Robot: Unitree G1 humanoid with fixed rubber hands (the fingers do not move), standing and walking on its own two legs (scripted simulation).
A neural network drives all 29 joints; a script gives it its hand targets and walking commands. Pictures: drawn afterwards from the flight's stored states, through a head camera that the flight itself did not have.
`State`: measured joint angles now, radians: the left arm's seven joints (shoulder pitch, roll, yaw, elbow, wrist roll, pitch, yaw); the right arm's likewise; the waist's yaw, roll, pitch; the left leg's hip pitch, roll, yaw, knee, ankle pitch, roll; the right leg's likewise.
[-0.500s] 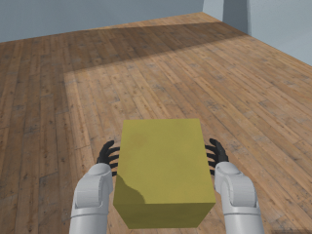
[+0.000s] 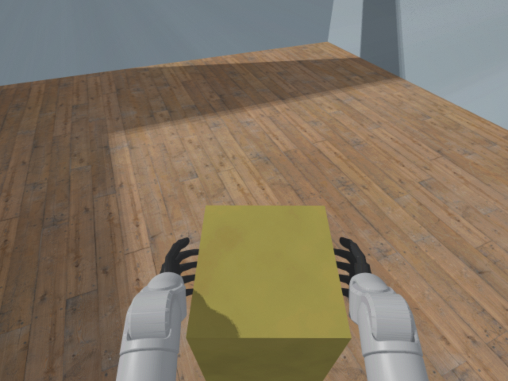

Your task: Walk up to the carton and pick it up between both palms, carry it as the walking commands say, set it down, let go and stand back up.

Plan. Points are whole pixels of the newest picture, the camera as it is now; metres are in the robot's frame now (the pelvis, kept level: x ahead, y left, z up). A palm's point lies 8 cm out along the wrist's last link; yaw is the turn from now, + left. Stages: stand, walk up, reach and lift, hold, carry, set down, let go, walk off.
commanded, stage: carry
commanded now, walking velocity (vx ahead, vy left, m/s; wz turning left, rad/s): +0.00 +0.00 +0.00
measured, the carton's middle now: (264, 298) +0.29 +0.00 -0.02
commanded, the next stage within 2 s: hold in 0.74 s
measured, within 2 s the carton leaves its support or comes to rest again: neither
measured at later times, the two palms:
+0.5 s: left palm (168, 288) +0.27 +0.15 +0.04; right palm (355, 288) +0.26 -0.14 +0.05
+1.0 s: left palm (163, 307) +0.25 +0.15 +0.03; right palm (352, 308) +0.24 -0.13 +0.03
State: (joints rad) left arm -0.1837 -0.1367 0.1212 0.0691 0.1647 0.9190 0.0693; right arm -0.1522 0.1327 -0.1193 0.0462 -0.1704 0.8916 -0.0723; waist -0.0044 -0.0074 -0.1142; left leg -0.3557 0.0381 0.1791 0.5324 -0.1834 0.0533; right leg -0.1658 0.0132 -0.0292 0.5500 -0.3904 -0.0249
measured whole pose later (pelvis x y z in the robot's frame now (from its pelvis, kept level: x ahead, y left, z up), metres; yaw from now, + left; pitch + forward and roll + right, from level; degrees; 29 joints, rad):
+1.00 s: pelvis -0.02 +0.01 +0.00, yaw -2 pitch -4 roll +0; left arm -0.13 -0.13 0.10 0.04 0.15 0.79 0.09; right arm -0.09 0.13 -0.08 0.10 -0.16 0.71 -0.06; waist 0.03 -0.06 0.05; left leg -0.26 -0.01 0.09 0.45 -0.12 0.05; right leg -0.11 0.02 0.04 0.52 -0.34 -0.02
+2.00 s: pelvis +0.00 -0.03 +0.01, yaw -6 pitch -2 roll +2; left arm -0.24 -0.15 0.28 0.31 0.26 0.64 0.03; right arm -0.29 0.16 -0.17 0.44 -0.24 0.58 -0.05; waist 0.13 -0.04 0.03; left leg -0.21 -0.03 -0.03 0.37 -0.13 -0.02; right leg -0.10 0.08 0.10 0.47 -0.32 -0.07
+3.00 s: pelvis -0.08 +0.02 -0.10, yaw -9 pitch +27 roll -2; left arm -0.64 -0.20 0.47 0.46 0.32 0.33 0.11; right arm -0.79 0.06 -0.47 0.78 -0.22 0.22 0.04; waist 0.04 -0.08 -0.04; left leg -1.29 -0.09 -0.11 1.07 -0.24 -0.02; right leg -1.16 0.14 0.09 1.15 -0.45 0.01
